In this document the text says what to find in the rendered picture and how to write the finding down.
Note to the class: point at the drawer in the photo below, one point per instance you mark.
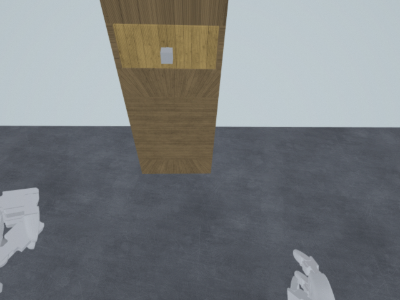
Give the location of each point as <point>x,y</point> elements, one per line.
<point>194,47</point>

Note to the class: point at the cabinet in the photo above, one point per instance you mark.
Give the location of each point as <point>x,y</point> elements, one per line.
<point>172,112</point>

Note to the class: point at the right robot hand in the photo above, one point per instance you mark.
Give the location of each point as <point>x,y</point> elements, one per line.
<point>316,286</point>

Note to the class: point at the left robot hand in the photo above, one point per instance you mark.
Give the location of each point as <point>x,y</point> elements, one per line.
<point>19,211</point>

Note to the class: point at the handle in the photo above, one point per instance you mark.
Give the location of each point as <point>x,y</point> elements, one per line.
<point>166,55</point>

